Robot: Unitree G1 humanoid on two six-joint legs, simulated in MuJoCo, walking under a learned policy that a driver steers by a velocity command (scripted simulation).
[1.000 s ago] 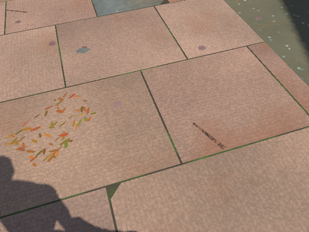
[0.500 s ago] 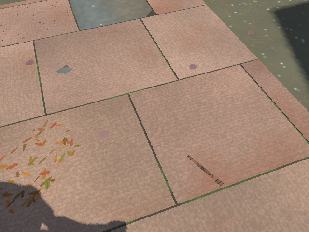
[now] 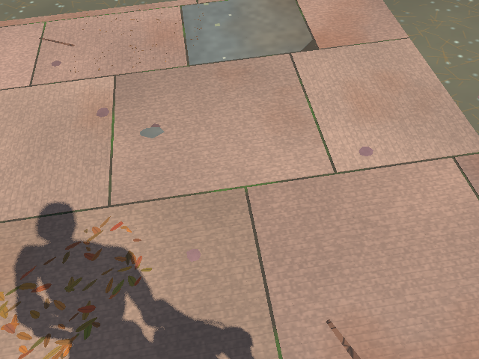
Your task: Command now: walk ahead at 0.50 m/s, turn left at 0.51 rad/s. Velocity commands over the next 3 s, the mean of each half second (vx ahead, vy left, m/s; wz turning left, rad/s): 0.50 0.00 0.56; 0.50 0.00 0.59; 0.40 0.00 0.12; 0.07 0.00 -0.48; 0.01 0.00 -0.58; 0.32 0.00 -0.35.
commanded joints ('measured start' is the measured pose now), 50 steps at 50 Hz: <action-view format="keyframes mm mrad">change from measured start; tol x32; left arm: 1 17 118 28 -27 5 -12 8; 50 23 135 33 -180 2 5 -3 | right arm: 1 -9 -24 -15 -79 1 8 10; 50 -10 -121 -27 -231 -17 14 -5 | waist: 1 14 -159 -20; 15 58 -111 69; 21 -67 182 -389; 43 11 90 -45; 46 42 -419 -377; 50 44 -110 -27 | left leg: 1 -212 96 -40 8 99 -15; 18 164 -87 201 -538 152 113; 21 904 312 -792 -801 -10 419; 28 315 126 -276 -920 409 258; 41 383 107 -348 -772 285 157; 44 320 27 -316 -505 405 99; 46 -194 -146 -131 53 -289 0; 50 -247 37 -88 101 -27 -25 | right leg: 1 190 -252 204 -245 105 -116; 13 331 -284 -96 -252 321 -117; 18 339 -267 -175 173 913 -63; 21 -451 47 81 986 -470 44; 22 -562 -7 160 1007 -381 25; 35 -294 -27 117 195 265 82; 42 -192 11 145 48 115 24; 44 143 -49 169 24 132 -49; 46 658 -415 836 -71 -144 -254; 50 232 -283 449 -168 -91 -156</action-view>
